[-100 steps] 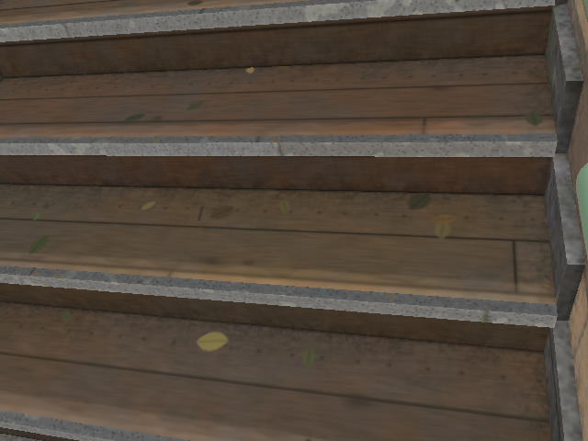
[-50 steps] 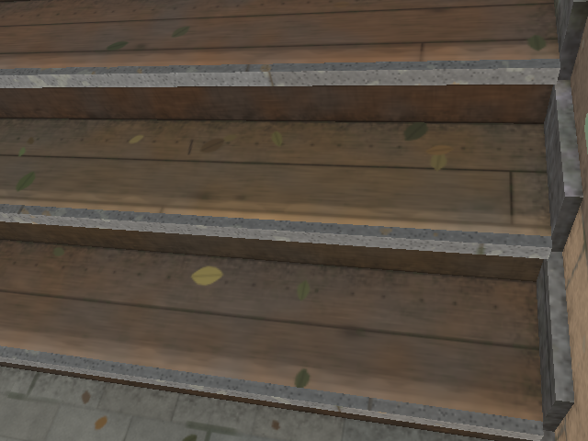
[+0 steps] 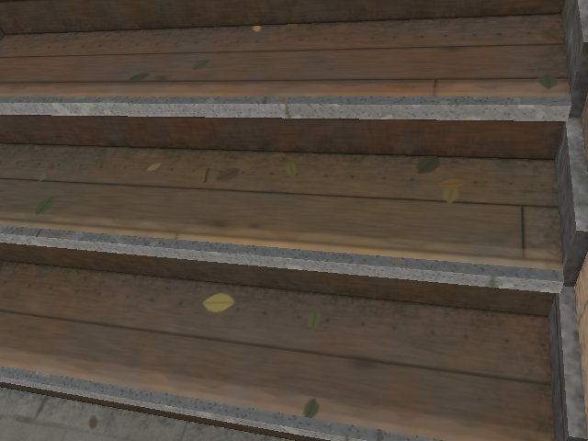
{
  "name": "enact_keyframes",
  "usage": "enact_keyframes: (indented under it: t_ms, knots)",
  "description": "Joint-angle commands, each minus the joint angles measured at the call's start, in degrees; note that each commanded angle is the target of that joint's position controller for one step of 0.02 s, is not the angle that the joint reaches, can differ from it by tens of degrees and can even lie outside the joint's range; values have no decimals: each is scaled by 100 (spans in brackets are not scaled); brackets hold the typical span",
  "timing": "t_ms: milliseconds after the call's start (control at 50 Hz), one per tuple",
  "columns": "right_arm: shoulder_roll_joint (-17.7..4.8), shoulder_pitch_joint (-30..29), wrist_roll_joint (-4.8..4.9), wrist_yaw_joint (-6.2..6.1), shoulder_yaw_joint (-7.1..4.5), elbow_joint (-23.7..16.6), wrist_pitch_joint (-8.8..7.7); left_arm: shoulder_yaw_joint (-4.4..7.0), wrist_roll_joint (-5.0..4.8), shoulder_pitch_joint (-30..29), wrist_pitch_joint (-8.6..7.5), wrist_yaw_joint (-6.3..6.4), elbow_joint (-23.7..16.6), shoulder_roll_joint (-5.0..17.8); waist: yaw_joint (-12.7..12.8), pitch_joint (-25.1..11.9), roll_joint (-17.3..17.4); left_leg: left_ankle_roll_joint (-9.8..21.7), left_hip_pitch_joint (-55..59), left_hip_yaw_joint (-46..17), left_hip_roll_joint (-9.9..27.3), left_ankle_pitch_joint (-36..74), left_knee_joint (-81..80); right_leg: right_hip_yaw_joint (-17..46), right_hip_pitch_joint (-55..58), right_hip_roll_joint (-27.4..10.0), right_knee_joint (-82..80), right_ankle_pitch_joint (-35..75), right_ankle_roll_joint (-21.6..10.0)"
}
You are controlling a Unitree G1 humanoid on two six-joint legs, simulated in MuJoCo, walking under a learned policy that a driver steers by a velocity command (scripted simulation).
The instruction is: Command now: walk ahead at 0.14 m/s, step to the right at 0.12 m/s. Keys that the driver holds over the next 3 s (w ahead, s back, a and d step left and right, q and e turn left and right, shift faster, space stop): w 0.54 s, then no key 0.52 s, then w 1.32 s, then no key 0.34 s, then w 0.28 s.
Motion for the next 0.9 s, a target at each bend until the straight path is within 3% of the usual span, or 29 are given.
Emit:
enact_keyframes:
  t_ms: [20,100,240,540,600,660,900]
  knots:
    - [-537,-466,-18,-47,-404,-185,16,104,47,608,-88,29,78,837,255,784,-2041,84,-890,-131,-274,149,960,160,-431,-773,-894,-857,486]
    - [-563,-499,-47,-118,-334,-217,53,60,36,719,-117,41,160,810,198,752,-1814,133,-1227,-165,-307,284,1479,154,-164,-898,-814,-472,264]
    - [-538,-701,-42,-192,-287,-332,15,-2,89,948,-120,39,130,670,298,871,-1709,137,-1425,-70,-257,329,1598,-26,-18,-822,-711,132,51]
    - [-488,-866,16,-263,-284,-519,-13,-62,117,842,-66,16,-136,562,340,760,-1941,83,-1273,274,-71,165,1136,-101,136,-656,-669,349,21]
    - [-426,-607,-35,-205,-279,-400,-20,-60,119,1034,-102,36,8,537,289,696,-1712,117,-1183,116,-72,179,982,29,317,-783,-549,1099,198]
    - [-429,-418,-14,-147,-296,-305,-19,-43,122,1015,-129,36,65,547,239,614,-1699,139,-1039,-22,-142,166,882,63,379,-841,-413,1723,367]
    - [-483,-147,44,-91,-406,-134,69,27,90,1103,-118,48,135,606,338,564,-1674,175,-506,-385,-343,42,499,176,249,-895,-271,1984,777]
Next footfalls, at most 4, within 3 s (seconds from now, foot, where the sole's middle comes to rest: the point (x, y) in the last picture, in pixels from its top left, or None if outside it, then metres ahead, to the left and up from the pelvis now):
none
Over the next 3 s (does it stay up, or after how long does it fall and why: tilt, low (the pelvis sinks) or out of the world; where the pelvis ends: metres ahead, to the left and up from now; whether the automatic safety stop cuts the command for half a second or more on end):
stays up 0.00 0.00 0.00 its command is cut before an obstacle from the start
